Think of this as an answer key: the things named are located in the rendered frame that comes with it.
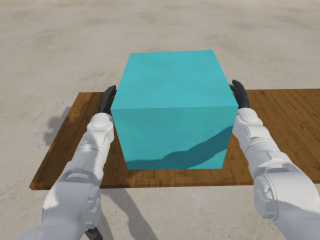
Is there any table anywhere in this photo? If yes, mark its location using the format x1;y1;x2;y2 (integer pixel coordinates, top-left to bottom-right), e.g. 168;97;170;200
29;88;320;240

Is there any right robot hand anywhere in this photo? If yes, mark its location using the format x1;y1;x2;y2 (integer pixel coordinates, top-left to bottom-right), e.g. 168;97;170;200
229;79;250;109

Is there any robot right upper arm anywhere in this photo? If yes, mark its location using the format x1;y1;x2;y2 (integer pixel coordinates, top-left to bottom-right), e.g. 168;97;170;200
253;171;320;240

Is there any robot left upper arm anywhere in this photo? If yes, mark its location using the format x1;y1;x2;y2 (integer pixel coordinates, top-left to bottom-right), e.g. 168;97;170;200
14;181;102;240

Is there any robot right forearm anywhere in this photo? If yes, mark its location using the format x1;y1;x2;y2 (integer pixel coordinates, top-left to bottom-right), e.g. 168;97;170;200
232;108;320;206

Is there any robot left forearm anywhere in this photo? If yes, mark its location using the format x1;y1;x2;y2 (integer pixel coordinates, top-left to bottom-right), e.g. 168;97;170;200
41;113;114;222

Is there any carton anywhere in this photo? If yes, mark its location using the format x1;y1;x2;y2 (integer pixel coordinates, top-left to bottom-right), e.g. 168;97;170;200
110;50;239;170

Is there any left robot hand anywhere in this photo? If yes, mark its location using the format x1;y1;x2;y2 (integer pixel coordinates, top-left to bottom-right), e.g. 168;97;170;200
97;85;117;118

